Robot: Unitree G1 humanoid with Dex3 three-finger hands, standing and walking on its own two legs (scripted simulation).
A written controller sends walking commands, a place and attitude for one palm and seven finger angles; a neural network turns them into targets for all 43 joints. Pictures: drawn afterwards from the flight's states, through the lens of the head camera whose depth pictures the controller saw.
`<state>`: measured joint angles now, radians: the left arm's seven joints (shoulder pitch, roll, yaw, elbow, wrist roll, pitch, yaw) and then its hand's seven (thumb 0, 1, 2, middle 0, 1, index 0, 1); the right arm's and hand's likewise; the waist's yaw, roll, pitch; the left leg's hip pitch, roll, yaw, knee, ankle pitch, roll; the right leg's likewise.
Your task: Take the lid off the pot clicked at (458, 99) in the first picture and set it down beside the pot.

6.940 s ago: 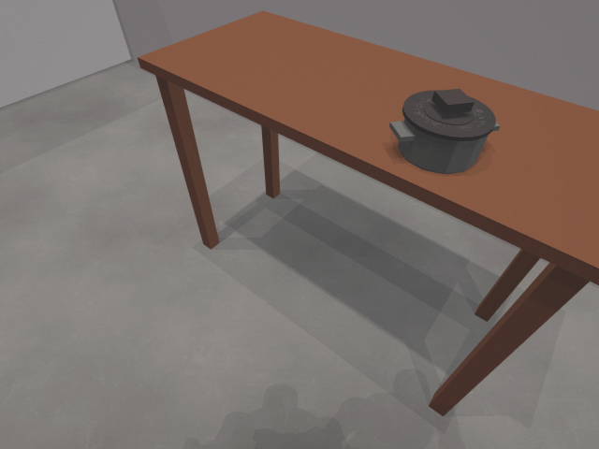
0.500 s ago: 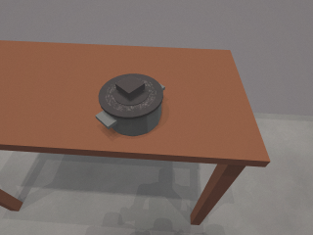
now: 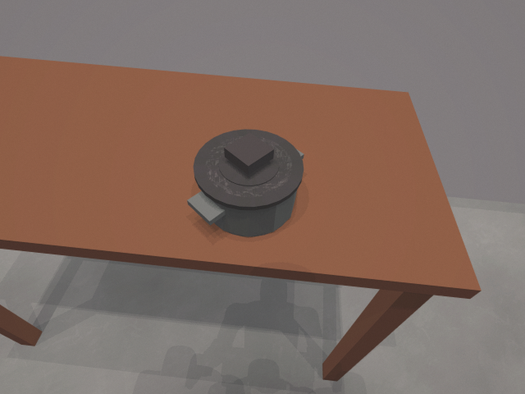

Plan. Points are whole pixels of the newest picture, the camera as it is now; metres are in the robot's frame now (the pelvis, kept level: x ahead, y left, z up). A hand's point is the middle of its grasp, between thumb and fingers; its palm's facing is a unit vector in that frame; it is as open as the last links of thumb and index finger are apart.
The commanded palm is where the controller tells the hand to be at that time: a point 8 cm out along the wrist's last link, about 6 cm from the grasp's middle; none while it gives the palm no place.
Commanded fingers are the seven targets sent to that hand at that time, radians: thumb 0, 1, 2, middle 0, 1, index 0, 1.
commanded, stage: come to a stop and stand still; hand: left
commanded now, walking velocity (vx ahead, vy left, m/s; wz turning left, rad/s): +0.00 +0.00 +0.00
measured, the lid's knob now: (249, 153) +0.41 +0.05 +0.16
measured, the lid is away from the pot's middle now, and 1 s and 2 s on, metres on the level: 0.00 0.00 0.00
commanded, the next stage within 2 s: look again from close up in 0.12 s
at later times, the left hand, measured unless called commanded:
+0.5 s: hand out of the picture +0.04 +0.18 -0.18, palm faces +0.02 -0.98 -0.20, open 7.4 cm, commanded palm none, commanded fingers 0.00 0.90 0.90 -0.20 -0.30 -0.20 -0.30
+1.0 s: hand out of the picture +0.03 +0.18 -0.18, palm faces +0.03 -0.98 -0.19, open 7.4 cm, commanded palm none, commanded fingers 0.00 0.90 0.90 -0.20 -0.30 -0.20 -0.30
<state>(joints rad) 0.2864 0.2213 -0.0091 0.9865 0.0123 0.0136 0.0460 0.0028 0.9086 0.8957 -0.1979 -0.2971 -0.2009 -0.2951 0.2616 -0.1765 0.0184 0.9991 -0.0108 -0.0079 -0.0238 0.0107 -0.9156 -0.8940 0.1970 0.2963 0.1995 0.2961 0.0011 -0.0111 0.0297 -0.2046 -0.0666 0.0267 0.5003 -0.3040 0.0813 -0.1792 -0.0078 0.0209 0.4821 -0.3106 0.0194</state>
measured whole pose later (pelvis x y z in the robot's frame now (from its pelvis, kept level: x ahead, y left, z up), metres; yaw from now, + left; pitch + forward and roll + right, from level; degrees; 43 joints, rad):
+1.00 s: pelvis +0.03 +0.00 +0.00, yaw +1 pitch +1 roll -1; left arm 0.30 0.18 -0.01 1.04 0.01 0.00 0.05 0.00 0.91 0.90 -0.20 -0.30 -0.20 -0.30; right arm 0.28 -0.15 0.02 1.07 -0.01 -0.02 -0.05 0.01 -0.93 -0.89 0.20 0.30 0.20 0.30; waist 0.00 -0.03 0.04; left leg -0.14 -0.07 0.01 0.44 -0.31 0.08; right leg -0.11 -0.01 0.01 0.42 -0.32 0.02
